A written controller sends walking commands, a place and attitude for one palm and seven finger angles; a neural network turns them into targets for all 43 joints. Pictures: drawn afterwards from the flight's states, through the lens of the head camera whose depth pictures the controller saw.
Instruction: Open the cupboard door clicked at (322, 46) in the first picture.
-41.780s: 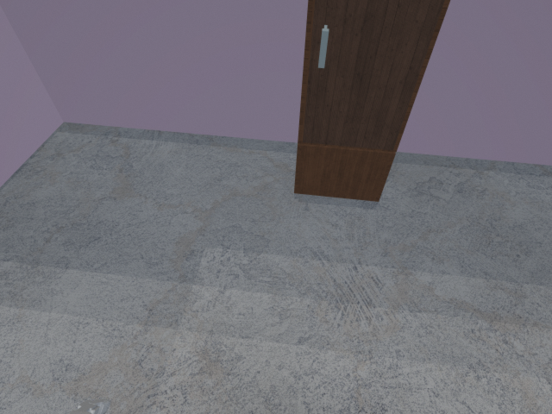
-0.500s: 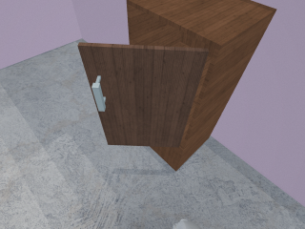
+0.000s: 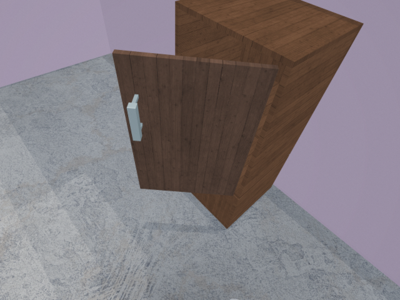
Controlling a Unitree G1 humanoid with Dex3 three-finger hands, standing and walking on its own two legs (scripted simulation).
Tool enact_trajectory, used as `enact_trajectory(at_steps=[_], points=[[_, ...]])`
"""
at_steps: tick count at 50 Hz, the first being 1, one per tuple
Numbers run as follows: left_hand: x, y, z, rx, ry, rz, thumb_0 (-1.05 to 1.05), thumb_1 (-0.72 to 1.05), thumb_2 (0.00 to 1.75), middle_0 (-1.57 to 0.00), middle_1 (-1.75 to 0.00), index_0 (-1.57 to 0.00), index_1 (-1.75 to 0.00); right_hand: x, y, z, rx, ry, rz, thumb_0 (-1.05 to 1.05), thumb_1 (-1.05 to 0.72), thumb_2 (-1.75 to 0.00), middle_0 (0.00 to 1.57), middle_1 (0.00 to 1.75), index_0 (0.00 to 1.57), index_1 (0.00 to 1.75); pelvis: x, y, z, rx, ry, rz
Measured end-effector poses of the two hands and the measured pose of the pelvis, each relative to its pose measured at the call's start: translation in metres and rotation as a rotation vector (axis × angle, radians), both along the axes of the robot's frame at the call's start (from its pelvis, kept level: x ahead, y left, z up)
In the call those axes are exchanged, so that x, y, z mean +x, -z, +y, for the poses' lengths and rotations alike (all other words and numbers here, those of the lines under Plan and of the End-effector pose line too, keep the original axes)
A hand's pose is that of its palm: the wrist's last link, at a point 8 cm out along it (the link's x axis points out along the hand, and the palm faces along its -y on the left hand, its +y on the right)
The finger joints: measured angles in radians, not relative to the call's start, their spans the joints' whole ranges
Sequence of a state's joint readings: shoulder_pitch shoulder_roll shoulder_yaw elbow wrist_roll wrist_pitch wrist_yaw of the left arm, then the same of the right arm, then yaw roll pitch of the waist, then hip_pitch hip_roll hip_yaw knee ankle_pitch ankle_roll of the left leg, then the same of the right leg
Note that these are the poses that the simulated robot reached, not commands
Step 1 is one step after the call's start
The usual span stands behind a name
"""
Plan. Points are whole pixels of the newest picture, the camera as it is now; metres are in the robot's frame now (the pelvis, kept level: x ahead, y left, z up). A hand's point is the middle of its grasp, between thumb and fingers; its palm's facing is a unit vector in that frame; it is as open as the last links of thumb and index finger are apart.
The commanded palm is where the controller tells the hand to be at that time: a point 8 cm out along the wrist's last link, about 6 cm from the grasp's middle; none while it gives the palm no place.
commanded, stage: come to a stop and stand still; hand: left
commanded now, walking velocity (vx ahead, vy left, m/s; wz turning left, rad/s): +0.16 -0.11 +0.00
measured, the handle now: (136, 117) +0.55 +0.22 +0.01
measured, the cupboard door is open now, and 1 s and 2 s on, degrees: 45 45 45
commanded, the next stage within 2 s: look again from close up in 0.52 s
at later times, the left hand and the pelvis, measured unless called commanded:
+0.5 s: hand out of the picture +0.01 +0.16 -0.16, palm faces +0.00 -0.98 -0.21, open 7.3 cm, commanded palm none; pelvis +0.01 -0.01 +0.01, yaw +0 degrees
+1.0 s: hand out of the picture +0.03 +0.15 -0.16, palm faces +0.02 -0.98 -0.22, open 7.4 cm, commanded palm none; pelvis +0.02 -0.03 +0.01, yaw +0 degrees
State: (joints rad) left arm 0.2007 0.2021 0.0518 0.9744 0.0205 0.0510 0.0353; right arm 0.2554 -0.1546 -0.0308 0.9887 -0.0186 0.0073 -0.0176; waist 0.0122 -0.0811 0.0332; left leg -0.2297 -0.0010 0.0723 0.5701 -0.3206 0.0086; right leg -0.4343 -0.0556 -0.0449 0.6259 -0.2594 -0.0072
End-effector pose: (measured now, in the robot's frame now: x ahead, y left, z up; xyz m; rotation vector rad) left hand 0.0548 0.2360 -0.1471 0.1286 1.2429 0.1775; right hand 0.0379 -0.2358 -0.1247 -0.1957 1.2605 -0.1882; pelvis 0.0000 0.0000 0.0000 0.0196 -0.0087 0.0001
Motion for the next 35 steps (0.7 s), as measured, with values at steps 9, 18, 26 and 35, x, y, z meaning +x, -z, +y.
enact_trajectory(at_steps=[9, 18, 26, 35], points=[[-0.046, -0.015, 0.007, -0.015, -0.025, 0.096, 0.00, 0.91, 0.90, -0.20, -0.30, -0.19, -0.30, -0.042, -0.006, 0.030, 0.058, -0.004, 0.100, 0.00, -0.91, -0.90, 0.20, 0.30, 0.20, 0.30, 0.002, -0.017, 0.005, -0.022, -0.019, 0.009], [-0.058, -0.012, -0.027, 0.004, 0.039, 0.164, 0.00, 0.91, 0.90, -0.20, -0.30, -0.19, -0.30, -0.064, 0.021, 0.024, 0.132, 0.048, 0.174, 0.00, -0.91, -0.90, 0.20, 0.30, 0.20, 0.30, -0.002, -0.005, -0.008, -0.031, 0.000, 0.023], [-0.051, -0.015, -0.032, 0.015, 0.026, 0.156, 0.01, 0.92, 0.90, -0.20, -0.30, -0.20, -0.30, -0.049, 0.024, 0.022, 0.140, 0.039, 0.134, 0.00, -0.91, -0.90, 0.20, 0.30, 0.20, 0.30, 0.009, -0.006, -0.013, -0.014, 0.003, 0.002], [-0.035, -0.021, -0.031, 0.035, 0.017, 0.118, 0.01, 0.92, 0.90, -0.20, -0.30, -0.20, -0.30, -0.033, 0.023, 0.008, 0.123, 0.017, 0.128, 0.01, -0.92, -0.90, 0.20, 0.30, 0.20, 0.30, 0.016, -0.009, -0.020, -0.002, 0.003, -0.004]])
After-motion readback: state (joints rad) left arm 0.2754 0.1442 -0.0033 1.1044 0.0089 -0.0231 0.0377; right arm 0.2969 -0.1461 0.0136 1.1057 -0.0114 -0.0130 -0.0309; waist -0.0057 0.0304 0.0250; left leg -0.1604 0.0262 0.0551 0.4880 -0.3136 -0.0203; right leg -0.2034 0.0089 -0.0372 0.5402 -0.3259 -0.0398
